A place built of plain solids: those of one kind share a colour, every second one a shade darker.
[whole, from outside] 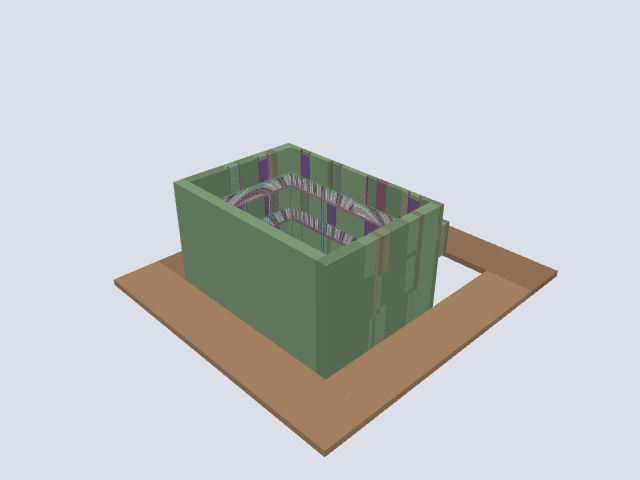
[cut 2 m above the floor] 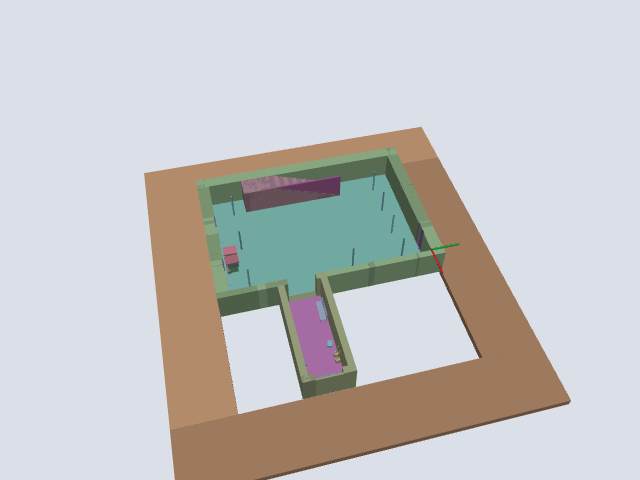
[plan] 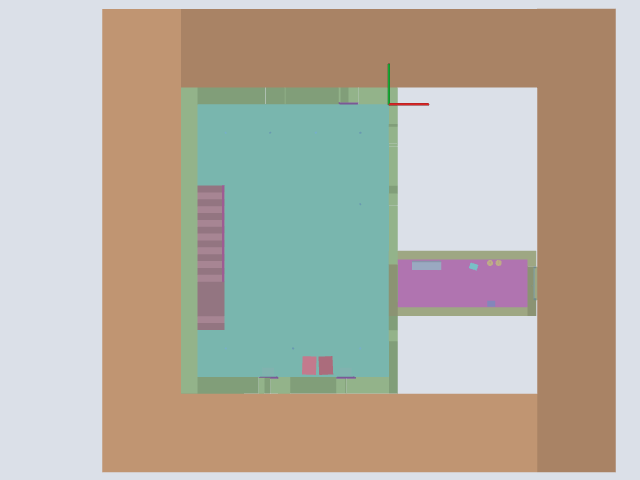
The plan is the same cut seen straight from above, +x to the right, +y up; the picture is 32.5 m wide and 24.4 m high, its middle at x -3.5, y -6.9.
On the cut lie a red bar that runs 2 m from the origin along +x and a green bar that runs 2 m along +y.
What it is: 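A tenement court of about 1900; a passage from the street opens on a paved court, and an outdoor stair climbs to two levels of galleries that run round it on iron posts, with the flats' doors along them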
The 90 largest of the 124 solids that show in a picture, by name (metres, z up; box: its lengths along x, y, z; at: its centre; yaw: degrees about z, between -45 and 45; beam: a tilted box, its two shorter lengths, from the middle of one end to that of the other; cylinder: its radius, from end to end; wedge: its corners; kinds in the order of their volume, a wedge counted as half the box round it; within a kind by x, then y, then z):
{
 "wall_court_1": {"box": [0.85, 15.56, 8.48], "at": [-10.14, -6.93, 4.14]},
 "wall_court_2": {"box": [3.25, 0.85, 8.48], "at": [-8.95, -14.29, 4.14]},
 "wall_court_3": {"box": [4.28, 0.85, 8.48], "at": [-8.43, 0.42, 4.14]},
 "wall_court_4": {"box": [0.7, 0.81, 2.4], "at": [-6.97, -14.31, 7.18]},
 "wall_court_5": {"box": [0.7, 0.85, 6.08], "at": [-6.97, -14.29, 2.94]},
 "wall_court_6": {"box": [0.3, 0.81, 2.59], "at": [-6.47, -14.31, 1.29]},
 "wall_court_7": {"box": [0.3, 0.85, 3.39], "at": [-6.47, -14.29, 4.29]},
 "wall_court_8": {"box": [0.31, 0.81, 2.59], "at": [-6.17, -14.31, 1.29]},
 "wall_court_9": {"box": [0.39, 0.81, 2.59], "at": [-5.82, -14.31, 1.29]},
 "wall_court_10": {"box": [0.39, 0.81, 2.59], "at": [-5.82, -14.31, 4.29]},
 "wall_court_11": {"box": [0.96, 0.85, 3.09], "at": [-5.77, 0.42, 1.45]},
 "wall_court_12": {"box": [0.96, 0.81, 2.4], "at": [-5.77, 0.45, 7.18]},
 "wall_court_13": {"box": [0.61, 0.81, 2.59], "at": [-5.32, -14.31, 4.29]},
 "wall_court_14": {"box": [0.61, 0.85, 3.09], "at": [-5.32, -14.29, 1.45]},
 "wall_court_15": {"box": [1.79, 0.85, 8.48], "at": [-4.36, 0.42, 4.14]},
 "wall_court_16": {"box": [1.79, 0.85, 8.48], "at": [-4.12, -14.29, 4.14]},
 "wall_court_17": {"box": [0.41, 0.85, 6.08], "at": [-3.25, 0.42, 2.94]},
 "wall_court_18": {"box": [0.49, 0.81, 2.59], "at": [-2.92, -14.31, 4.29]},
 "wall_court_19": {"box": [0.49, 0.81, 2.4], "at": [-2.92, -14.31, 7.18]},
 "wall_court_20": {"box": [0.49, 0.85, 3.09], "at": [-2.92, -14.29, 1.45]},
 "wall_court_21": {"box": [0.5, 0.85, 3.09], "at": [-2.8, 0.42, 1.45]},
 "wall_court_22": {"box": [0.5, 0.81, 2.4], "at": [-2.8, 0.45, 7.18]},
 "wall_court_23": {"box": [0.45, 0.81, 2.59], "at": [-2.44, -14.31, 1.29]},
 "wall_court_24": {"box": [0.45, 0.81, 2.59], "at": [-2.44, -14.31, 4.29]},
 "wall_court_25": {"box": [0.45, 0.81, 2.4], "at": [-2.44, -14.31, 7.18]},
 "wall_court_26": {"box": [0.41, 0.81, 2.59], "at": [-2.25, 0.45, 1.29]},
 "wall_court_27": {"box": [0.41, 0.81, 2.59], "at": [-2.25, 0.45, 4.29]},
 "wall_court_28": {"box": [0.49, 0.81, 2.59], "at": [-1.92, -14.31, 1.29]},
 "wall_court_29": {"box": [0.5, 0.81, 2.59], "at": [-1.8, 0.45, 1.29]},
 "wall_court_30": {"box": [2.12, 0.85, 8.48], "at": [-0.61, -14.29, 4.14]},
 "wall_court_31": {"box": [2.0, 0.85, 8.48], "at": [-0.55, 0.42, 4.14]},
 "wall_court_32": {"box": [0.45, 1.66, 8.48], "at": [0.23, -13.88, 4.14]},
 "wall_court_33": {"box": [0.45, 0.56, 6.08], "at": [0.23, -12.77, 2.94]},
 "wall_court_34": {"box": [0.45, 0.44, 3.09], "at": [0.23, -12.27, 1.45]},
 "wall_court_35": {"box": [0.45, 0.56, 3.09], "at": [0.23, -11.77, 1.45]},
 "wall_court_36": {"box": [0.45, 1.43, 8.48], "at": [0.23, -10.78, 4.14]},
 "wall_court_37": {"box": [0.45, 2.6, 8.48], "at": [0.23, -6.84, 4.14]},
 "wall_court_38": {"box": [0.45, 0.4, 6.08], "at": [0.23, -5.34, 2.94]},
 "wall_court_39": {"box": [0.45, 0.6, 3.09], "at": [0.23, -4.84, 1.45]},
 "wall_court_40": {"box": [0.45, 2.0, 8.48], "at": [0.23, -3.14, 4.14]},
 "wall_court_41": {"box": [0.45, 0.86, 3.09], "at": [0.23, -1.57, 1.45]},
 "wall_court_42": {"box": [0.45, 1.85, 8.48], "at": [0.23, -0.07, 4.14]},
 "wall_court_43": {"box": [0.41, 0.98, 2.4], "at": [0.25, -8.7, 7.18]},
 "wall_court_44": {"box": [0.41, 0.86, 2.59], "at": [0.25, -1.57, 4.29]},
 "wall_court_45": {"box": [0.41, 0.86, 2.4], "at": [0.25, -1.57, 7.18]},
 "flightA_1": {"box": [1.38, 0.36, 3.36], "at": [-9.04, -11.3, 1.18]},
 "flightA_2": {"box": [1.38, 0.71, 3.22], "at": [-9.04, -11.12, 1.11]},
 "flightA_3": {"box": [1.38, 1.41, 2.95], "at": [-9.04, -10.78, 0.97]},
 "flightA_4": {"box": [1.38, 1.76, 2.81], "at": [-9.04, -10.6, 0.91]},
 "flightA_5": {"box": [1.38, 2.1, 2.68], "at": [-9.04, -10.43, 0.84]},
 "flightA_6": {"box": [1.38, 2.45, 2.54], "at": [-9.04, -10.25, 0.77]},
 "flightA_7": {"box": [1.38, 2.8, 2.4], "at": [-9.04, -10.08, 0.7]},
 "flightA_8": {"box": [1.38, 3.15, 2.27], "at": [-9.04, -9.9, 0.63]},
 "flightA_9": {"box": [1.38, 3.5, 2.13], "at": [-9.04, -9.73, 0.57]},
 "flightA_10": {"box": [1.38, 3.85, 2.0], "at": [-9.04, -9.55, 0.5]},
 "flightA_11": {"box": [1.38, 4.2, 1.86], "at": [-9.04, -9.38, 0.43]},
 "flightA_12": {"box": [1.38, 4.55, 1.72], "at": [-9.04, -9.21, 0.36]},
 "flightA_13": {"box": [1.38, 4.9, 1.59], "at": [-9.04, -9.03, 0.29]},
 "flightA_14": {"box": [1.38, 5.25, 1.45], "at": [-9.04, -8.86, 0.23]},
 "flightA_15": {"box": [1.38, 5.59, 1.32], "at": [-9.04, -8.68, 0.16]},
 "flightA_16": {"box": [1.38, 5.94, 1.18], "at": [-9.04, -8.51, 0.09]},
 "flightA_17": {"box": [1.38, 6.29, 1.04], "at": [-9.04, -8.33, 0.02]},
 "flightA_18": {"box": [1.38, 6.64, 0.91], "at": [-9.04, -8.16, -0.05]},
 "flightA_19": {"box": [1.38, 6.99, 0.77], "at": [-9.04, -7.98, -0.11]},
 "flightA_20": {"box": [1.38, 7.34, 0.64], "at": [-9.04, -7.81, -0.18]},
 "ground_garden_1": {"box": [4.0, 23.56, 0.5], "at": [-12.57, -6.93, -0.27]},
 "ground_garden_2": {"box": [18.11, 4.0, 0.5], "at": [-1.51, -16.71, -0.27]},
 "ground_garden_3": {"box": [18.11, 4.0, 0.5], "at": [-1.51, 2.85, -0.27]},
 "ground_garden_4": {"box": [4.0, 23.56, 0.5], "at": [9.54, -6.93, -0.27]},
 "floor_court_1": {"box": [9.74, 13.88, 0.5], "at": [-4.86, -6.93, -0.25]},
 "wall_passage_1": {"box": [0.45, 0.7, 2.99], "at": [0.23, -10.41, 1.39]},
 "wall_passage_2": {"box": [0.45, 0.7, 2.99], "at": [0.23, -7.79, 1.39]},
 "wall_passage_3": {"box": [7.5, 0.45, 2.99], "at": [3.75, -10.54, 1.39]},
 "wall_passage_4": {"box": [7.5, 0.45, 2.99], "at": [3.75, -7.67, 1.39]},
 "wall_passage_5": {"box": [0.45, 0.8, 2.99], "at": [7.28, -10.36, 1.39]},
 "wall_passage_6": {"box": [0.45, 0.8, 2.99], "at": [7.28, -7.84, 1.39]},
 "floor_1": {"box": [7.0, 1.4, 0.2], "at": [-4.87, -0.69, 2.89]},
 "floor_2": {"box": [7.0, 1.4, 0.2], "at": [-4.87, -0.69, 5.88]},
 "floor_3": {"box": [1.4, 13.88, 0.2], "at": [-0.69, -6.93, 2.89]},
 "floor_4": {"box": [1.4, 13.88, 0.2], "at": [-0.69, -6.93, 5.88]},
 "wall_head_court_1": {"box": [0.31, 0.85, 5.79], "at": [-6.17, -14.29, 5.49]},
 "wall_head_court_2": {"box": [0.39, 0.85, 2.8], "at": [-5.82, -14.29, 6.98]},
 "wall_head_court_3": {"box": [0.61, 0.85, 2.8], "at": [-5.32, -14.29, 6.98]},
 "wall_head_court_4": {"box": [0.41, 0.85, 2.8], "at": [-2.25, 0.42, 6.98]},
 "wall_head_court_5": {"box": [0.49, 0.85, 5.79], "at": [-1.92, -14.29, 5.49]},
 "wall_head_court_6": {"box": [0.5, 0.85, 5.79], "at": [-1.8, 0.42, 5.49]},
 "wall_head_court_7": {"box": [0.45, 0.56, 2.8], "at": [0.23, -11.77, 6.98]},
 "floor_passage_1": {"box": [6.62, 2.44, 0.5], "at": [3.75, -9.1, -0.25]},
 "wall_screen_1": {"box": [0.12, 7.35, 7.08], "at": [-8.42, -7.79, 3.44]},
 "wall_over_court_1": {"box": [0.45, 0.85, 5.71], "at": [0.23, -9.63, 5.53]}
}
